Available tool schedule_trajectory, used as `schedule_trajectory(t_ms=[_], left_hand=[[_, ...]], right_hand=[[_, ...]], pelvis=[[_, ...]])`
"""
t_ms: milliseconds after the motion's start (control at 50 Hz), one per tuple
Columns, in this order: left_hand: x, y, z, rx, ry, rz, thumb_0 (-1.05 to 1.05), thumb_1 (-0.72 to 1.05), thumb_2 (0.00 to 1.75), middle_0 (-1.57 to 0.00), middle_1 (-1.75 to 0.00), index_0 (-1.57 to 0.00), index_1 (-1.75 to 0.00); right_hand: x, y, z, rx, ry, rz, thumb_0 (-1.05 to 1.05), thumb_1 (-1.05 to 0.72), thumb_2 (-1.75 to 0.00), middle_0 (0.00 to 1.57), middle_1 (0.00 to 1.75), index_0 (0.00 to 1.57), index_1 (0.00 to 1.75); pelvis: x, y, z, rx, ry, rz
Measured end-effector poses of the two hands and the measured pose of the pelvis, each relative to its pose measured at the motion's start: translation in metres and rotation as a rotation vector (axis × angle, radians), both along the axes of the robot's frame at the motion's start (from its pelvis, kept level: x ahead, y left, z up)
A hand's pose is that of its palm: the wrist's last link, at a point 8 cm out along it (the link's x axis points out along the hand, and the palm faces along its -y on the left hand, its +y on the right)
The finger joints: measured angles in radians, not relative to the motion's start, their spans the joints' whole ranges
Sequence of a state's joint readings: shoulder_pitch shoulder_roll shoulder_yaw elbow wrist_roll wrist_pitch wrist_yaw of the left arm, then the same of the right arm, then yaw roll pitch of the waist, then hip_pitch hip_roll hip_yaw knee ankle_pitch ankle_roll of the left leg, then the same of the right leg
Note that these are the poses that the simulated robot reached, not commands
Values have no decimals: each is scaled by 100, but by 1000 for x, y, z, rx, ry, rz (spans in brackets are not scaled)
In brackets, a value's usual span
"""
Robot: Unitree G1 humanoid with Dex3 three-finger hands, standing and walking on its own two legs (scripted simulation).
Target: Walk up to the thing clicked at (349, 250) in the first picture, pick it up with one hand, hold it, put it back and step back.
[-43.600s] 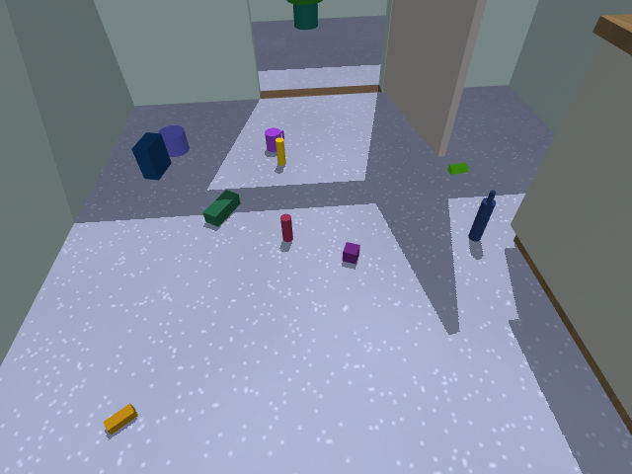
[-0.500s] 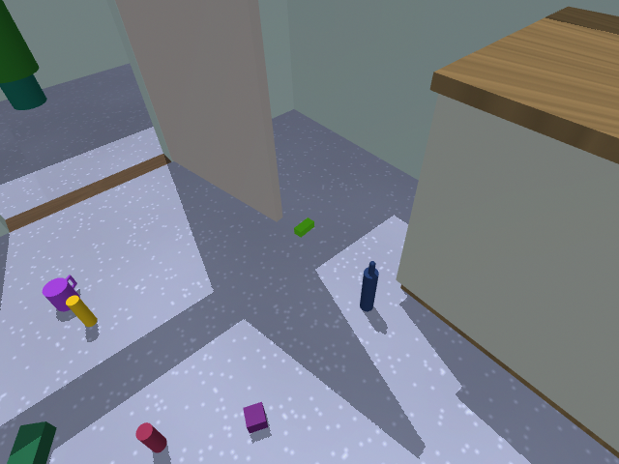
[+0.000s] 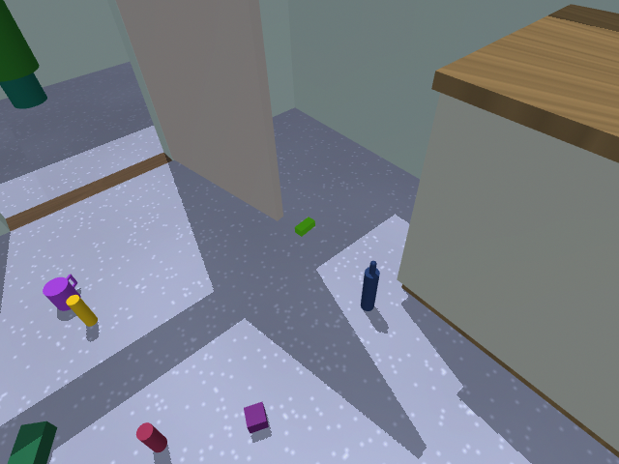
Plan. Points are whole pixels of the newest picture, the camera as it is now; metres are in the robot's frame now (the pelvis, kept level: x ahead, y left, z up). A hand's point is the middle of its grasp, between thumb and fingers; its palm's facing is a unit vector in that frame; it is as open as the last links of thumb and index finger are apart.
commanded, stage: stand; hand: left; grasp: from above
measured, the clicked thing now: (256, 417) +0.44 +0.23 -0.75
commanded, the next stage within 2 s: rise first in 0.84 s
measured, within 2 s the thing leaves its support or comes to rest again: neither
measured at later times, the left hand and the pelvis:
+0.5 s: hand out of the picture +0.08 +0.26 -0.16, palm faces -0.03 -0.94 -0.34, open 7.4 cm; pelvis +0.00 +0.00 +0.00, yaw +0 degrees
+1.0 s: hand out of the picture +0.09 +0.25 -0.15, palm faces +0.01 -0.94 -0.34, open 7.4 cm; pelvis +0.00 +0.00 +0.00, yaw +0 degrees
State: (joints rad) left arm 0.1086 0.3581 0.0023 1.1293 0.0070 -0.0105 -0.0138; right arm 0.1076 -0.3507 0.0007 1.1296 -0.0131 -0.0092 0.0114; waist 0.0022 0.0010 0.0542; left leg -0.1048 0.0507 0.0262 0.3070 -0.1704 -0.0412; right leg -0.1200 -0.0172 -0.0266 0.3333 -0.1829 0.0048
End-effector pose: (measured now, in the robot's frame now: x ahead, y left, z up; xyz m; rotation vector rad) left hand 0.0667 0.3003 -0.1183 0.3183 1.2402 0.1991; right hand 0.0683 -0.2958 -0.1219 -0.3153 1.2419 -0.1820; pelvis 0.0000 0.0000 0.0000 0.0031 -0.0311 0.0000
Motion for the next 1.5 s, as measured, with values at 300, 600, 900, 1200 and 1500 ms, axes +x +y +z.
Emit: schedule_trajectory(t_ms=[300,600,900,1200,1500], left_hand=[[4,-1,-1,-2,0,-2,0,90,90,-20,-30,-21,-30],[8,0,0,2,-7,-7,0,90,90,-20,-30,-21,-30],[9,0,0,-2,-10,-8,0,90,90,-20,-30,-21,-30],[72,0,-13,11,-141,-62,0,43,86,-20,-71,-23,-68],[62,6,-53,114,-107,-155,0,-37,91,-16,-99,-18,-97]], right_hand=[[4,0,1,-2,-1,-1,0,-91,-89,21,30,21,30],[5,0,1,-3,-2,-6,0,-91,-89,21,30,21,30],[4,0,2,-5,-5,-11,0,-91,-89,21,30,20,30],[13,39,-7,54,-179,-21,1,-96,-91,20,30,20,30],[46,59,-36,57,-318,27,1,-93,-90,21,30,20,30]], pelvis=[[4,0,0,-1,1,-2],[5,0,0,-1,1,-2],[6,1,0,0,-2,-4],[-12,4,-19,-1,132,4],[-12,19,-64,-14,256,3]])
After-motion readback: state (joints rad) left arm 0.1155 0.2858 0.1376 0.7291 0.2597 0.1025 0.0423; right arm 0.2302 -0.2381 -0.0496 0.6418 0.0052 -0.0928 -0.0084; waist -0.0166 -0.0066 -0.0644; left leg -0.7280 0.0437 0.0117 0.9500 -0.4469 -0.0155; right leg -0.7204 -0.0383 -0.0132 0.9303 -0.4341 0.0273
